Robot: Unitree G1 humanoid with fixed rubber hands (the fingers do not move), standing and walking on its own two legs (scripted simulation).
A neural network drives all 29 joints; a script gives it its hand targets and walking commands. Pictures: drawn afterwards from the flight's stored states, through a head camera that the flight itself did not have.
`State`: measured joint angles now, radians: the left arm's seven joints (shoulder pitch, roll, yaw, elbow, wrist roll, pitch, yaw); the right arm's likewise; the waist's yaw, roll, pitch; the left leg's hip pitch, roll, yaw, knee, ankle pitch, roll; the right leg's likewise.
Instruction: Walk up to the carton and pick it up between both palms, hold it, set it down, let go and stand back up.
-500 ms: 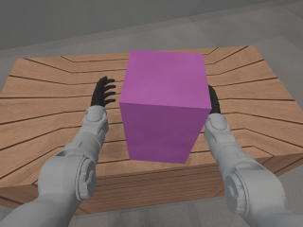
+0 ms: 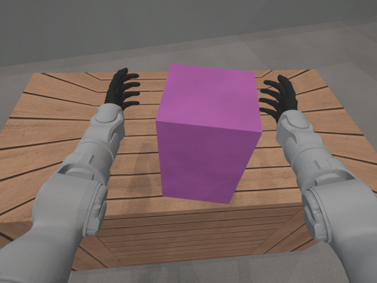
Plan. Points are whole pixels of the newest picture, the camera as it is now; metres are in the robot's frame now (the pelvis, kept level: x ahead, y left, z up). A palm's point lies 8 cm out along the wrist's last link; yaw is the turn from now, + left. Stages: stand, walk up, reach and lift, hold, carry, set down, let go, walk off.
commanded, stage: set down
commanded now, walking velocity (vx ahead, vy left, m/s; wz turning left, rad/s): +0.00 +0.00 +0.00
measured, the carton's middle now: (202, 141) +0.44 -0.01 +0.04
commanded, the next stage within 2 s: none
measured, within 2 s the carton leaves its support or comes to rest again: neither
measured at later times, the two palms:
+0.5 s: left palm (100, 77) +0.46 +0.20 +0.20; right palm (297, 88) +0.45 -0.17 +0.20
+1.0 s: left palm (104, 126) +0.40 +0.20 +0.13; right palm (286, 139) +0.39 -0.17 +0.12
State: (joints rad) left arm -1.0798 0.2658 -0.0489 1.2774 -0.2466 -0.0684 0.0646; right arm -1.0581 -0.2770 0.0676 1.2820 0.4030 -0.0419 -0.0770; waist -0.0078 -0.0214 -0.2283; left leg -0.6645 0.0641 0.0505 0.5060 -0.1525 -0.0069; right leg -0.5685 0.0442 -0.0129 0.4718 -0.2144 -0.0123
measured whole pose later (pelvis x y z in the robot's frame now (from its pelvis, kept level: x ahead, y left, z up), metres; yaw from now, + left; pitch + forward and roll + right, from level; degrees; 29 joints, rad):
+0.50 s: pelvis +0.00 +0.00 +0.01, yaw +1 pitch +10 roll -1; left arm -1.13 0.34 -0.01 1.13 -0.23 0.24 0.06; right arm -1.12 -0.28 0.05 1.17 0.40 0.22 -0.15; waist -0.03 -0.03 -0.16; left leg -0.45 0.06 0.05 0.41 -0.13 -0.01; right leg -0.35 0.04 -0.02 0.36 -0.19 -0.02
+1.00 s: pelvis +0.00 +0.00 +0.01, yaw +1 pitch +4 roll -1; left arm -0.69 0.23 0.09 0.72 -0.14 0.22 0.04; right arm -0.66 -0.17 0.02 0.76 0.29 0.14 -0.20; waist -0.02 -0.02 -0.07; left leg -0.33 0.05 0.05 0.41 -0.14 -0.01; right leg -0.24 0.04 -0.01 0.38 -0.20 -0.01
